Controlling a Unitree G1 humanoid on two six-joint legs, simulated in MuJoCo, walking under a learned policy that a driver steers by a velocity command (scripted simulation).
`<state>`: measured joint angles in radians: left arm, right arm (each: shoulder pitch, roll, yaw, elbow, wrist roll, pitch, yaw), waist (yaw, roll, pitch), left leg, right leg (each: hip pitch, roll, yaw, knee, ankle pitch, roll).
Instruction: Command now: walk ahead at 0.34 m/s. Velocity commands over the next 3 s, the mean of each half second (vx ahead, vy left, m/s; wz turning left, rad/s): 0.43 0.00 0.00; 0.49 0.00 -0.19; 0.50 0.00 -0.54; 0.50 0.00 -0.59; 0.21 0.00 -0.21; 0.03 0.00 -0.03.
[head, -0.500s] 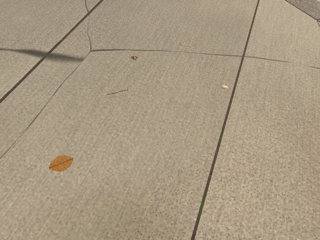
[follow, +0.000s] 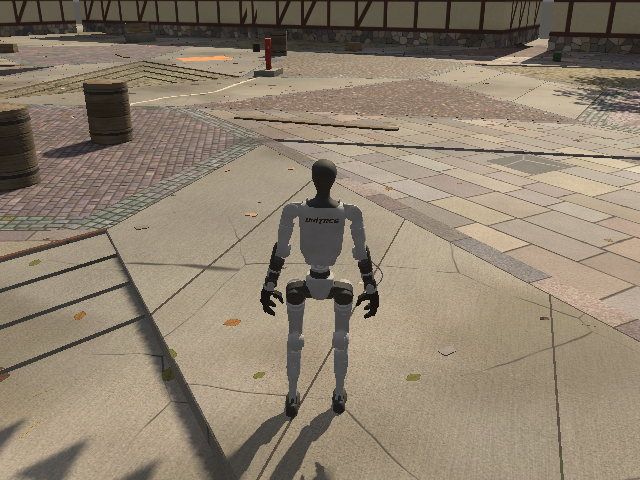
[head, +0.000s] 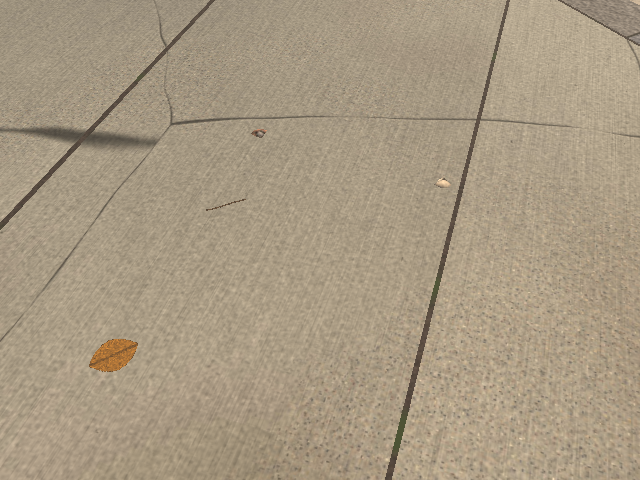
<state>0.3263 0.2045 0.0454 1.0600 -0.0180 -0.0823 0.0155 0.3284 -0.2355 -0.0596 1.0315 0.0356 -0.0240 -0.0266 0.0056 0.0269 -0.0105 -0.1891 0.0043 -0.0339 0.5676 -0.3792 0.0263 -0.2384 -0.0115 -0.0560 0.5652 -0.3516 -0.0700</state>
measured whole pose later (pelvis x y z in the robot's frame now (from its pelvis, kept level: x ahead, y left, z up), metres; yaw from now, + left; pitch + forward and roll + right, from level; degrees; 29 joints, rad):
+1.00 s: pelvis +0.53 -0.02 -0.01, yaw -8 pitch +2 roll +2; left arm 0.06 0.23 0.04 0.79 -0.02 -0.08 -0.06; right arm 0.34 -0.27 -0.05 1.02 0.01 -0.06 -0.01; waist -0.05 -0.02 0.01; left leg 0.09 0.00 0.18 0.35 -0.45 -0.02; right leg -0.54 -0.03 -0.05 0.57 -0.08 -0.10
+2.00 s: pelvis +1.04 -0.21 -0.01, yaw -43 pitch +2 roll +2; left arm 0.07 0.27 0.06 0.57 -0.02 -0.02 -0.05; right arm 0.33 -0.31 -0.08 0.89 0.03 -0.06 -0.01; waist -0.09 -0.02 0.04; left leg 0.09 0.06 0.25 0.35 -0.43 -0.05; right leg -0.56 -0.04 -0.05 0.62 -0.13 -0.09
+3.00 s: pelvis +1.20 -0.34 +0.00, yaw -47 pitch -1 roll +0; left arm 0.25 0.23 0.04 0.94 0.01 0.01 0.04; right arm 0.08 -0.23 -0.04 0.95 0.00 0.00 -0.01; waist 0.01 0.01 0.04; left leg -0.30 0.00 0.01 0.54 -0.22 0.01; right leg -0.11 0.01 0.01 0.51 -0.37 -0.01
